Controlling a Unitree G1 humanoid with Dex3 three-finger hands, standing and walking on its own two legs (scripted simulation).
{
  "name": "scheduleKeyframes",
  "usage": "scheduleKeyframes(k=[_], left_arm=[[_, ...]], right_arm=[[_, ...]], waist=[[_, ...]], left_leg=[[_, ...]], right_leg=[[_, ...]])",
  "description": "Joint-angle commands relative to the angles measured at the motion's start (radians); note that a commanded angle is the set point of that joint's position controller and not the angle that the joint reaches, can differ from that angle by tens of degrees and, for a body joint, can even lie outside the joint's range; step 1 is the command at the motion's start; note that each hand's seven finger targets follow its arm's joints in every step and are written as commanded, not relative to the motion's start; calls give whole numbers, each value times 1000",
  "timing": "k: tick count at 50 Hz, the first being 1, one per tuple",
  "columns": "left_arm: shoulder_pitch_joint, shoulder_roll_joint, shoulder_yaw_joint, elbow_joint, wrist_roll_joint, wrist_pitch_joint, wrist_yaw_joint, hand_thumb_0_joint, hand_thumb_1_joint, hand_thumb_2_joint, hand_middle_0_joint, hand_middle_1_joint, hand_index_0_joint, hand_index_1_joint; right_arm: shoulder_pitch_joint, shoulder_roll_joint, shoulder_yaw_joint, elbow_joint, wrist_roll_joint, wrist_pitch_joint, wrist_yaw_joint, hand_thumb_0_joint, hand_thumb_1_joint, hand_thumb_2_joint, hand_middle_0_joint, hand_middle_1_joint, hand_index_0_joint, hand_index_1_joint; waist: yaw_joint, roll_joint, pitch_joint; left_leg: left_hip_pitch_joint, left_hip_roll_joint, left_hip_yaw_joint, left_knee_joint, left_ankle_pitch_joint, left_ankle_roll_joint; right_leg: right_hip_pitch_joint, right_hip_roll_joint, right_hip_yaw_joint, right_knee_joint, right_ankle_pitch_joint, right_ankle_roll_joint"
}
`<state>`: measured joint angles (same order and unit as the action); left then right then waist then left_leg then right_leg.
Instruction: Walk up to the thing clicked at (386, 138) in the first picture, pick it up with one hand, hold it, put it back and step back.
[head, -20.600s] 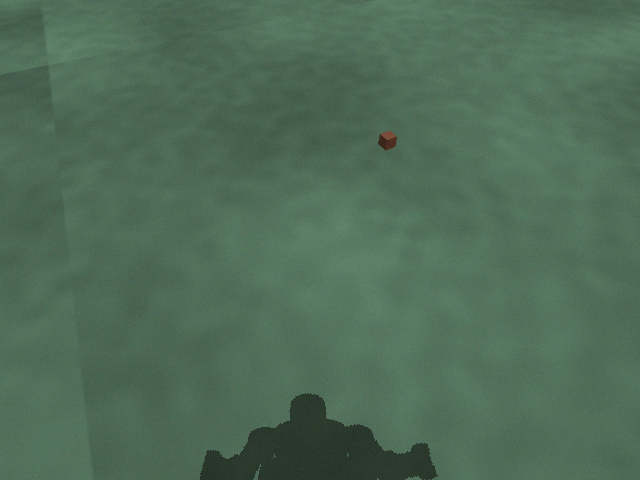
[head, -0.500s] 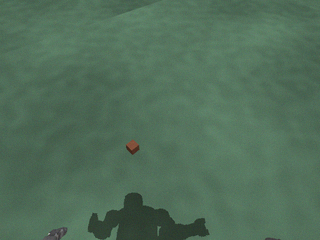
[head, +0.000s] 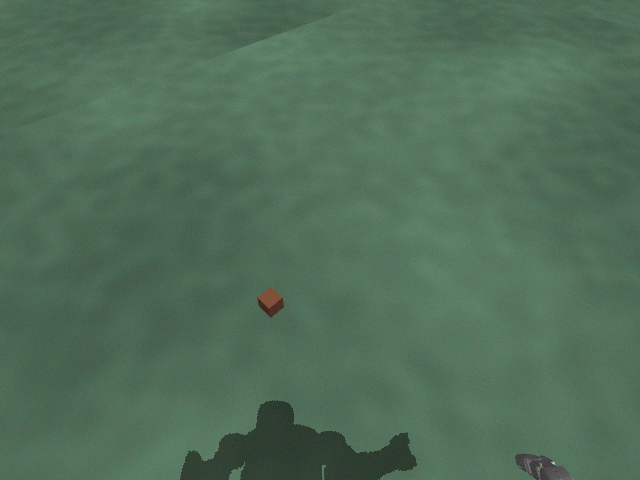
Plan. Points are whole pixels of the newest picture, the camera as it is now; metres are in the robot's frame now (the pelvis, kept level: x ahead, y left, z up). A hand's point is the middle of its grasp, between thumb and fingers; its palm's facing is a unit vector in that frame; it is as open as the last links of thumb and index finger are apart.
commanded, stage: stand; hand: left
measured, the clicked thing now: (270, 302) +0.79 +0.20 -0.75
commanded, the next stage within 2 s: walk up in 0.84 s
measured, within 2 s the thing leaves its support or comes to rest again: neither
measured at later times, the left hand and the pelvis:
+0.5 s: hand out of the picture +0.06 +0.24 -0.16, palm faces -0.04 -0.94 -0.33, open 7.4 cm; pelvis -0.02 -0.02 +0.00, yaw -1 degrees
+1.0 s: hand out of the picture +0.07 +0.26 -0.15, palm faces +0.01 -0.94 -0.35, open 7.4 cm; pelvis +0.02 +0.00 +0.00, yaw +0 degrees
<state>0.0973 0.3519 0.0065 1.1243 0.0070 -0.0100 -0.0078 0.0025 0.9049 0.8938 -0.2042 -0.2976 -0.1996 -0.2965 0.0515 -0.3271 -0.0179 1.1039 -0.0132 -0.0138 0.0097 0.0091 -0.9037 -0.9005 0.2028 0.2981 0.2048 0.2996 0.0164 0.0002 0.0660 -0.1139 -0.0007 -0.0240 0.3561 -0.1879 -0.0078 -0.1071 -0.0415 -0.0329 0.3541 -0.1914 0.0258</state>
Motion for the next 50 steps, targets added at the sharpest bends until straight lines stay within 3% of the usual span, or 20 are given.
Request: scheduleKeyframes(k=[1,8,18,29,32,38,41,42,43,44,45,46,47,49,50], left_arm=[[-59,213,40,-60,5,-33,15,0,900,900,-200,-300,-200,-300],[-37,221,34,-49,5,-33,14,0,900,900,-200,-300,-200,-300],[-23,228,33,-54,7,-33,12,0,900,900,-200,-300,-200,-300],[-14,223,30,-61,1,-27,6,0,900,900,-200,-300,-200,-300],[-22,225,30,-64,0,-28,7,0,900,900,-200,-300,-200,-300],[-21,219,23,-58,-1,-24,7,0,900,900,-200,-300,-200,-300],[-22,222,24,-59,-2,-25,8,0,900,900,-200,-300,-200,-300],[62,283,83,-96,11,-34,-9,0,900,900,-200,-300,-200,-300],[109,294,93,-80,23,-34,-14,0,900,900,-200,-300,-200,-300],[128,305,105,-80,27,-35,-17,0,900,900,-200,-300,-200,-300],[151,324,118,-88,29,-36,-18,0,900,900,-200,-300,-200,-300],[163,346,130,-102,31,-42,-15,0,900,900,-200,-300,-200,-300],[155,352,137,-121,34,-50,-13,0,900,900,-200,-300,-200,-300],[178,331,137,-136,32,-57,-11,0,900,900,-200,-300,-200,-300],[172,320,134,-144,29,-57,-13,0,900,900,-200,-300,-200,-300]], right_arm=[[-45,-225,-44,-61,3,-19,-10,0,-900,-900,200,300,200,300],[-22,-219,-37,-41,3,-12,-2,0,-900,-900,200,300,200,300],[22,-221,-31,-31,1,-10,0,0,-900,-900,200,300,200,300],[47,-237,-24,-26,0,-16,-6,0,-900,-900,200,300,200,300],[44,-238,-24,-29,1,-18,-8,0,-900,-900,200,300,200,300],[46,-238,-17,-23,5,-16,-10,0,-900,-900,200,300,200,300],[45,-240,-16,-23,3,-17,-11,0,-900,-900,200,300,200,300],[110,-307,-66,-73,-13,-27,10,0,-900,-900,200,300,200,300],[97,-314,-77,-80,-24,-25,18,0,-900,-900,200,300,200,300],[79,-298,-75,-95,-27,-21,23,0,-900,-900,200,300,200,300],[41,-267,-70,-121,-27,-18,27,0,-900,-900,200,300,200,300],[5,-256,-74,-145,-34,-19,30,0,-900,-900,200,300,200,300],[4,-256,-79,-158,-35,-25,30,0,-900,-900,200,300,200,300],[-2,-250,-83,-178,-28,-41,33,0,-900,-900,200,300,200,300],[8,-243,-87,-185,-31,-44,37,0,-900,-900,200,300,200,300]], waist=[[-16,-6,-106],[-15,1,-56],[-17,-13,-35],[-13,20,-52],[-13,13,-83],[-16,5,-67],[-16,2,-84],[-7,10,-187],[14,16,-118],[32,-18,-48],[53,-99,12],[68,-165,76],[70,-129,119],[67,-107,83],[57,-104,53]], left_leg=[[32,120,-81,-66,162,25],[-14,110,-82,-97,20,18],[-32,104,-77,-82,-19,21],[-50,117,-83,-92,1,19],[-27,124,-78,-81,78,16],[-29,126,-78,-87,78,15],[-23,127,-74,-80,108,17],[-22,75,-50,1,-340,77],[-136,80,-70,30,-498,89],[-274,53,-44,78,-532,74],[-402,16,33,199,-451,52],[-478,29,51,379,-332,39],[-527,83,-4,390,-267,33],[-535,97,-14,361,-266,40],[-463,95,-13,338,-281,38]], right_leg=[[24,-98,87,-68,139,-37],[-18,-98,105,-109,-22,-39],[-58,-95,130,-136,-110,-41],[-23,-87,123,-97,-35,-46],[-4,-91,118,-78,55,-49],[-16,-86,111,-76,51,-47],[9,-92,113,-72,103,-46],[66,-31,99,-17,-322,-86],[33,-58,151,-14,-489,-109],[53,-90,222,-61,-589,-128],[91,-170,327,-152,-661,-169],[75,-290,448,-245,-637,-225],[99,-331,465,-232,-468,-272],[185,-301,398,-183,-136,-278],[154,-263,341,-177,-138,-254]])
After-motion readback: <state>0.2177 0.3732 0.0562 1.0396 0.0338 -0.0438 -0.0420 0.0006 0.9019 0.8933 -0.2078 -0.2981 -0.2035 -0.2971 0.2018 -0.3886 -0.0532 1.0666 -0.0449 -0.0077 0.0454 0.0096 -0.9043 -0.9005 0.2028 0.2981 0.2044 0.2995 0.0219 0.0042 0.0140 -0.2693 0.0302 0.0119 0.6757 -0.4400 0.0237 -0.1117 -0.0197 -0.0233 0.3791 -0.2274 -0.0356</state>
